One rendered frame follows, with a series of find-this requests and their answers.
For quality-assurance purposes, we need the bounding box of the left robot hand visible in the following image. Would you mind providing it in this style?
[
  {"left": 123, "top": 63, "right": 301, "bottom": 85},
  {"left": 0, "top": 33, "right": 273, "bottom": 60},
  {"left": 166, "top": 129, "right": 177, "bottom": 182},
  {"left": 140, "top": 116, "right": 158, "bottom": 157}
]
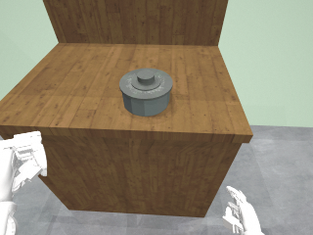
[{"left": 0, "top": 131, "right": 47, "bottom": 202}]

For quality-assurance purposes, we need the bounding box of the pot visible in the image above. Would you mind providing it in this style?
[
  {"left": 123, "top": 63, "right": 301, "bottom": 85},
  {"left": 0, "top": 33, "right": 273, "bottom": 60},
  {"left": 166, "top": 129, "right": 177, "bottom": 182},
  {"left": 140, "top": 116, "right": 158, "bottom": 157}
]
[{"left": 122, "top": 92, "right": 170, "bottom": 117}]

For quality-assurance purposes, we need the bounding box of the lid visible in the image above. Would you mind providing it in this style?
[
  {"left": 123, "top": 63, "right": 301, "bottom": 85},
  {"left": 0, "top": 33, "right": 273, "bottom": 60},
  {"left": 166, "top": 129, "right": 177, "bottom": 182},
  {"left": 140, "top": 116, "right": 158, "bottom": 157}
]
[{"left": 119, "top": 68, "right": 173, "bottom": 101}]

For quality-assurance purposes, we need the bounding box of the table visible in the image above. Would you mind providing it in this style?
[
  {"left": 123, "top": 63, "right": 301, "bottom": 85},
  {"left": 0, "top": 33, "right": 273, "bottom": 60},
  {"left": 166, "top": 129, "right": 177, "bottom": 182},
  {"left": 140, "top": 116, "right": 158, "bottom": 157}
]
[{"left": 0, "top": 0, "right": 253, "bottom": 218}]

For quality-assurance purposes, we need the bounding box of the left robot forearm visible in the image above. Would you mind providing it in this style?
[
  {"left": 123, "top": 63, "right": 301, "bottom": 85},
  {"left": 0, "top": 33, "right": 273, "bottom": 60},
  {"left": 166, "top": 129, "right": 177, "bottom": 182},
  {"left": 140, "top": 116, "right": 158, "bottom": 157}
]
[{"left": 0, "top": 201, "right": 19, "bottom": 235}]

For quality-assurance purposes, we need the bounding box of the knob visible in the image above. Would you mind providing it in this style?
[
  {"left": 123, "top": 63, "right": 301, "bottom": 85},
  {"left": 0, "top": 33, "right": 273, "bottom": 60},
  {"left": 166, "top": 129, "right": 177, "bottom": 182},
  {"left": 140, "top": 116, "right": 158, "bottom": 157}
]
[{"left": 137, "top": 70, "right": 155, "bottom": 84}]

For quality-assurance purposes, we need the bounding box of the right robot hand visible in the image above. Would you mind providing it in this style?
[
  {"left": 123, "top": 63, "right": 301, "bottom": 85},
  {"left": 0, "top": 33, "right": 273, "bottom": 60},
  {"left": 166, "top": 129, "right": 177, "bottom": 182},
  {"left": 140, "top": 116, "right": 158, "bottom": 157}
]
[{"left": 222, "top": 186, "right": 261, "bottom": 235}]

